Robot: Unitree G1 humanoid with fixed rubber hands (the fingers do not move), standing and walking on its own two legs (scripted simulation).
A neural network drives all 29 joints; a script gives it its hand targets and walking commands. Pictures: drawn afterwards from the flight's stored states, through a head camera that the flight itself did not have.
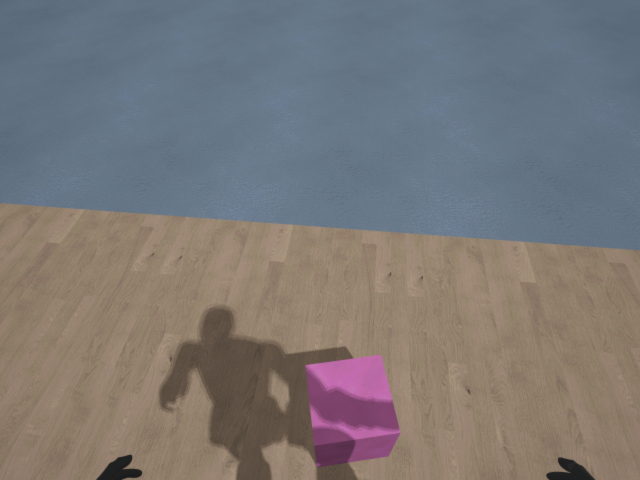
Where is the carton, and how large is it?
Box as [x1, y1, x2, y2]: [305, 355, 399, 466]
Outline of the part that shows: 380,355 305,365 317,466 387,456 399,434 399,429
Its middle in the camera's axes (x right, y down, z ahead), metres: +0.08 +0.48 +1.08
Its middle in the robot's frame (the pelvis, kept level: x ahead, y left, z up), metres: +0.40 -0.04 -0.66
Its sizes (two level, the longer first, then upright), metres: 0.210 0.200 0.250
